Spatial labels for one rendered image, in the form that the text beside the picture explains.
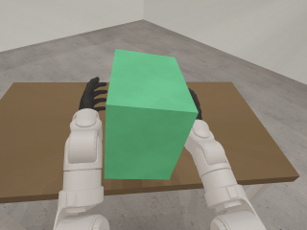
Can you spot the left robot forearm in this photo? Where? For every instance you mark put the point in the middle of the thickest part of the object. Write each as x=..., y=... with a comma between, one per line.
x=83, y=159

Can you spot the carton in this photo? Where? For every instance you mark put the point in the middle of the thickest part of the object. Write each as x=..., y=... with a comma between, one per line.
x=149, y=115

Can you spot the table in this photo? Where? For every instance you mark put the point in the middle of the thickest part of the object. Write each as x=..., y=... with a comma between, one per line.
x=35, y=120

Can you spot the right robot forearm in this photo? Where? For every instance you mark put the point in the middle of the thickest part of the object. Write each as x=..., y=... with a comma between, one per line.
x=222, y=192

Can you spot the robot right hand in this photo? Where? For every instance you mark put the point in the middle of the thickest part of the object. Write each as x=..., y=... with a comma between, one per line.
x=197, y=103

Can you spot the right robot upper arm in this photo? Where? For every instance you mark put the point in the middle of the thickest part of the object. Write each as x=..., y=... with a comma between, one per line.
x=240, y=220

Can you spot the left robot upper arm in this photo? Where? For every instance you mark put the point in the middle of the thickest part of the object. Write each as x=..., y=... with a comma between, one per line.
x=83, y=222

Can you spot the robot left hand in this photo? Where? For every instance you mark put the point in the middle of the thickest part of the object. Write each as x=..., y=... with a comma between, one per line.
x=87, y=99

